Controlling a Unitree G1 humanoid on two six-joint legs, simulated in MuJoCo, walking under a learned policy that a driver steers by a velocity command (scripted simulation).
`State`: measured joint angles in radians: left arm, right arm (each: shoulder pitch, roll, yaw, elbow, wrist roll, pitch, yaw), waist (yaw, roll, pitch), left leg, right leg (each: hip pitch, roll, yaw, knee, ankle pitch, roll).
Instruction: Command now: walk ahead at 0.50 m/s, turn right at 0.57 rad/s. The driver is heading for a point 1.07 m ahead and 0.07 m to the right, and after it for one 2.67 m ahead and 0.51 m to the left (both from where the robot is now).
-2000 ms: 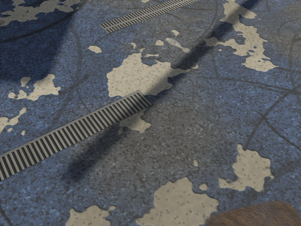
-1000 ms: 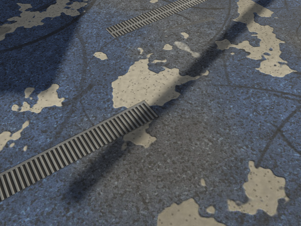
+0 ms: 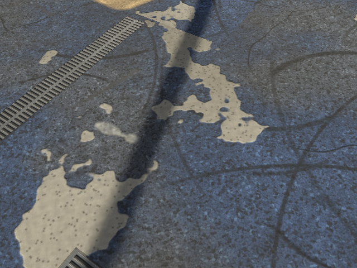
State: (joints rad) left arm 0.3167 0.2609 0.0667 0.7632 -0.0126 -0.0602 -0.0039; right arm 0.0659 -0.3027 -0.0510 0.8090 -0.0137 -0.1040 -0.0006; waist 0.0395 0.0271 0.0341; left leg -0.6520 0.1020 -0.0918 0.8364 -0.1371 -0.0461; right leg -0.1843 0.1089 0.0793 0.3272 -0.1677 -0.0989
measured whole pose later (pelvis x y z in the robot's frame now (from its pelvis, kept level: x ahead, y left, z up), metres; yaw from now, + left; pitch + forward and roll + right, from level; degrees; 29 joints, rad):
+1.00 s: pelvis +0.49 -0.09 +0.00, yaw -19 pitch +1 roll -1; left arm 0.22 0.25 0.06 0.73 0.03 -0.07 0.00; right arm 0.18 -0.31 -0.06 0.84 0.01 -0.02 -0.01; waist 0.00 0.05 0.06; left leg -0.61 0.08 -0.04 0.96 -0.24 -0.06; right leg -0.19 0.03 -0.11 0.33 -0.16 -0.07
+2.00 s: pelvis +0.59 -0.13 -0.01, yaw +16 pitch +2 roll +0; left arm 0.16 0.27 0.07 0.72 0.00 0.01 0.03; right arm 0.17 -0.31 -0.09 0.62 0.02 0.08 0.00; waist 0.02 0.02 0.05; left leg -0.44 0.03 -0.01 0.85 -0.40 -0.09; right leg -0.22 -0.07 -0.11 0.44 -0.24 0.00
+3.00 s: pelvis +0.97 +0.02 -0.01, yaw +0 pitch +3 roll -1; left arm 0.23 0.31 0.07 0.72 -0.02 0.01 0.02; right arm 0.11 -0.29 -0.03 0.63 -0.01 -0.07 -0.01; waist 0.05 0.03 0.04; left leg -0.58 0.00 -0.12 0.61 -0.08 -0.09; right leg -0.24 0.14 0.18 0.49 -0.28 -0.06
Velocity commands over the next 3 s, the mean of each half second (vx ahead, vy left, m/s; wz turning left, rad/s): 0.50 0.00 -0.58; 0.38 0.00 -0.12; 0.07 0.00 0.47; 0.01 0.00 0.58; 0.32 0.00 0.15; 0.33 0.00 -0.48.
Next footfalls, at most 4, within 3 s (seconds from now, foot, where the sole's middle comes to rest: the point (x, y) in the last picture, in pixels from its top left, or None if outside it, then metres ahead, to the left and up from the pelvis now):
0.20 left None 0.31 0.15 -0.78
0.72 right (253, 257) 0.51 -0.19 -0.78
1.22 left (203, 211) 0.69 -0.01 -0.78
1.66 right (262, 220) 0.65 -0.24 -0.78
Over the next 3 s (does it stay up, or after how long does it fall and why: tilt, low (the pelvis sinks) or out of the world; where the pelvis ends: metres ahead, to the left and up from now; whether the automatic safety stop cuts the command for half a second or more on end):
stays up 0.97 0.02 -0.01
